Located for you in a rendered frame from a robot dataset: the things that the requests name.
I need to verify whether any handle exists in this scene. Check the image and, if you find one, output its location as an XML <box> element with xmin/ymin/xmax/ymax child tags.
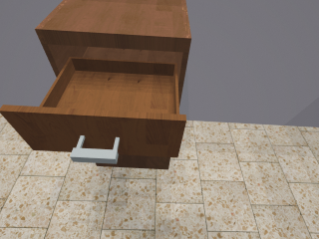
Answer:
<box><xmin>70</xmin><ymin>135</ymin><xmax>120</xmax><ymax>164</ymax></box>

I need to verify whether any cabinet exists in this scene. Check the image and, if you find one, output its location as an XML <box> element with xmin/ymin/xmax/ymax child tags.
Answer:
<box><xmin>35</xmin><ymin>0</ymin><xmax>191</xmax><ymax>170</ymax></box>

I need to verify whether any drawer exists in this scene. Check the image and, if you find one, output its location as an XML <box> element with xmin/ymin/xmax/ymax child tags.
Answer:
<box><xmin>0</xmin><ymin>57</ymin><xmax>186</xmax><ymax>158</ymax></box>

